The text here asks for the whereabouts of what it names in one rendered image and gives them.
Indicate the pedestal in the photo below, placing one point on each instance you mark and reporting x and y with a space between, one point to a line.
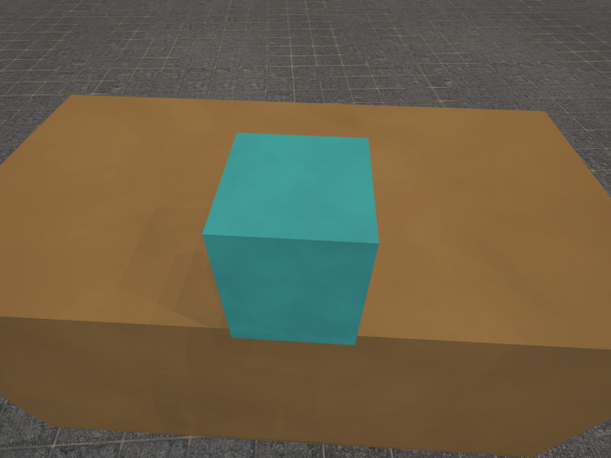
486 327

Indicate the carton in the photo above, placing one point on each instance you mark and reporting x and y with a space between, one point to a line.
292 237

